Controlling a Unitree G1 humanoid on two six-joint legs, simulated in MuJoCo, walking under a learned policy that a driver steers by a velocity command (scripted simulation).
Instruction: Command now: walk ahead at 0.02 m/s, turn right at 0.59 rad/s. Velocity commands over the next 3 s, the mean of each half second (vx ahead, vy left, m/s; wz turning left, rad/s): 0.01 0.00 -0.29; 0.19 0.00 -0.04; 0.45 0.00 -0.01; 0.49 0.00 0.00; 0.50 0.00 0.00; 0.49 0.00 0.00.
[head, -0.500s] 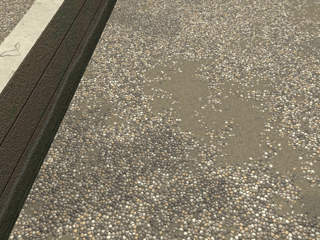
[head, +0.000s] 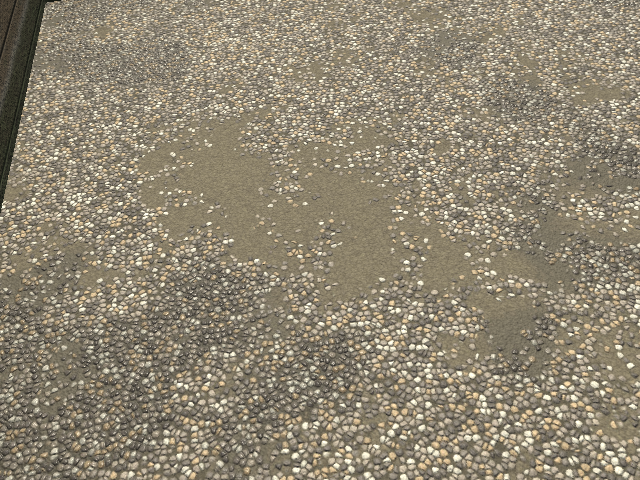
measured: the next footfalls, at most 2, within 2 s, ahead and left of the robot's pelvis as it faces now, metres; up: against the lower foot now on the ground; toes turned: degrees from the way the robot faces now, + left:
left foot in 0.36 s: +0.02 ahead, +0.14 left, +0.00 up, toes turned -8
